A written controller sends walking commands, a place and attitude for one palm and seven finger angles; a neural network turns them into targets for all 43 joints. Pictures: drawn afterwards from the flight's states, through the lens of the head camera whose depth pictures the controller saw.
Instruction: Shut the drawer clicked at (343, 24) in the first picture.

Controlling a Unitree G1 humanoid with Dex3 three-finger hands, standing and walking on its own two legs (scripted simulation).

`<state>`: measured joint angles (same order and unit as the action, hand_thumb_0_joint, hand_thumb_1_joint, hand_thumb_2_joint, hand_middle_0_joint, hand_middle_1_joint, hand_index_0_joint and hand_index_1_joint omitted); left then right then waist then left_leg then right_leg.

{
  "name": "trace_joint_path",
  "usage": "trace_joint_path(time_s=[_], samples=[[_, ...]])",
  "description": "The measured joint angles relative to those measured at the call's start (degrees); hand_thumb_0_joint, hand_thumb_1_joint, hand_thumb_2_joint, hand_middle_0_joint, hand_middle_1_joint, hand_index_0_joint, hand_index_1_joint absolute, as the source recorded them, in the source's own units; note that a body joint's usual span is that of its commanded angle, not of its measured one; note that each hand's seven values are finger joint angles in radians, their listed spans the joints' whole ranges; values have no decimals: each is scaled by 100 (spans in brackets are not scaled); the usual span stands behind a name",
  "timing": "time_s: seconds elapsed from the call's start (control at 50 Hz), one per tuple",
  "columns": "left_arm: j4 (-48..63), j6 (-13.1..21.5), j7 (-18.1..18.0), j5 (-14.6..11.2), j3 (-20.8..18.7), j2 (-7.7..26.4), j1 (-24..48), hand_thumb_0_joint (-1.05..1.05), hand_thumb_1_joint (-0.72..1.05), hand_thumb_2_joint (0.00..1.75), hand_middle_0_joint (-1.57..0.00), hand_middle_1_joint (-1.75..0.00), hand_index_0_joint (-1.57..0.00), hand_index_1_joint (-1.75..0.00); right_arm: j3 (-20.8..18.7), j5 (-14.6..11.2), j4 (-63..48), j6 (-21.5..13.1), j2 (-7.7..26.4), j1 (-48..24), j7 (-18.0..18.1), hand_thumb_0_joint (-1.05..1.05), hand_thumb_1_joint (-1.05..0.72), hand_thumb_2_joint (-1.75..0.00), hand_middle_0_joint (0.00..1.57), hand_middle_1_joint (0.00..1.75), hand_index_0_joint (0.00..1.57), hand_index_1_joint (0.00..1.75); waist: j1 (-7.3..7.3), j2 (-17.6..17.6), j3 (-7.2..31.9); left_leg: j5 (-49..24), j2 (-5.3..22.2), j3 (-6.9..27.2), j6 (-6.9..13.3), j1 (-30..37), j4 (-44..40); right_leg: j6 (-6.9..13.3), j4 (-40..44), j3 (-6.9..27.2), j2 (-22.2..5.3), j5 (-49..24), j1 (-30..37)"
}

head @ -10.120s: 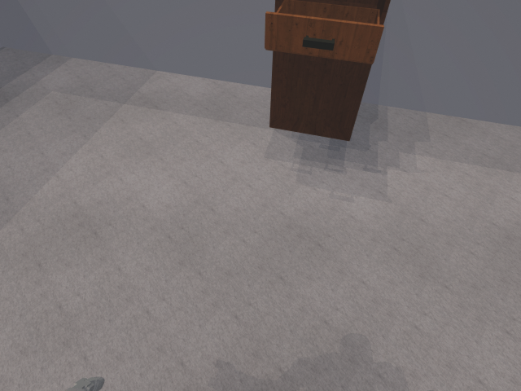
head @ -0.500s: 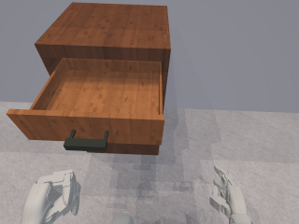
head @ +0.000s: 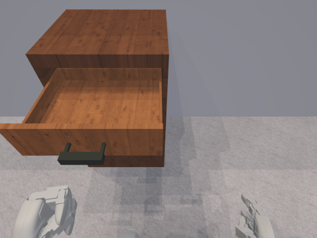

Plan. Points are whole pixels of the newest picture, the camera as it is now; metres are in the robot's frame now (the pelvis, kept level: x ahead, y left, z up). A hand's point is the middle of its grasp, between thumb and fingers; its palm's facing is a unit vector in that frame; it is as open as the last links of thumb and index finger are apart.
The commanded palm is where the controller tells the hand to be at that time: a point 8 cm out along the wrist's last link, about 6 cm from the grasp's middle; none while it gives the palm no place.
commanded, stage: raise the hand and make a fist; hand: left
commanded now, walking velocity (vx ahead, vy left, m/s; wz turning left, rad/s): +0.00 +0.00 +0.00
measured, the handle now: (84, 151) +0.35 +0.25 -0.01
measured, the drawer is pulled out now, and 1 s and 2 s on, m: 0.29 0.29 0.29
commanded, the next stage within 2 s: bring the fist close to the handle in 0.02 s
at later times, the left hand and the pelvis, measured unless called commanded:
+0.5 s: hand (72, 210) +0.17 +0.20 +0.05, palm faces +0.08 -1.00 -0.06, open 3.3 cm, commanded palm +0.15 +0.25 +0.06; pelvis +0.00 -0.01 -0.01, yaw +0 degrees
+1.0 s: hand (88, 195) +0.22 +0.19 +0.00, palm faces +0.05 -1.00 -0.05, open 3.3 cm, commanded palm +0.20 +0.25 +0.01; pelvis -0.01 +0.01 -0.04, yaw -1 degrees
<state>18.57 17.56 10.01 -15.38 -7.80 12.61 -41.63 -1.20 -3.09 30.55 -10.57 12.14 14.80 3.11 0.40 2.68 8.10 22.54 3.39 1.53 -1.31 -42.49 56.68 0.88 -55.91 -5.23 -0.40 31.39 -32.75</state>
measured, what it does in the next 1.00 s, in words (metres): stands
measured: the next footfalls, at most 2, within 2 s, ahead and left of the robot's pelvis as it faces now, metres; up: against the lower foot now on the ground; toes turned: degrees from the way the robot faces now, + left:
none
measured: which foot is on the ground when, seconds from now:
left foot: down 0.00-1.00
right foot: down 0.00-1.00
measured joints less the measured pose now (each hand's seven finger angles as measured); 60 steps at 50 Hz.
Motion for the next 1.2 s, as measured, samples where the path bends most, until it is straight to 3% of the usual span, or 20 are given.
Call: trace_joint_path(time_s=[0.3,0.52,0.68,0.84,0.96,1.2], samples=[[-852,259,551,-247,-373,8,467,2,90,90,-140,-160,-140,-160,33,21,176,-137,1,-281,106,2,-90,-90,20,30,20,30,116,-27,-14,-18,19,104,-86,-61,-26,104,-41,-94,40,55,-61],[-1397,472,741,-286,-553,4,927,2,90,90,-140,-160,-140,-160,-45,84,330,-76,11,-355,82,2,-90,-90,20,30,20,30,39,-114,10,72,34,87,-95,-415,221,94,-300,-60,44,145,-426],[-1579,665,625,-232,-431,-36,1210,2,90,90,-140,-160,-140,-160,-61,129,326,-54,48,-337,55,2,-90,-90,20,30,20,30,-7,-94,28,180,31,69,-40,-892,602,43,-649,-24,27,235,-885],[-1604,648,214,40,-104,-104,1636,2,90,90,-140,-160,-140,-160,34,192,218,74,-7,-331,15,2,-90,-90,20,30,20,30,-59,-95,65,273,19,28,26,-1374,972,-12,-1030,32,-2,328,-1371],[-1759,605,-22,154,-83,-72,1927,2,90,90,-140,-160,-140,-160,116,229,135,228,-49,-322,-34,2,-90,-90,20,30,20,30,-92,-98,117,322,30,11,49,-1640,1163,-32,-1221,60,1,373,-1639],[-2197,701,-46,163,-164,11,2436,2,90,90,-140,-160,-140,-160,126,263,115,379,75,-345,-72,2,-90,-90,20,30,20,30,-104,-121,176,434,51,57,59,-2136,1540,-36,-1575,39,22,492,-2103]])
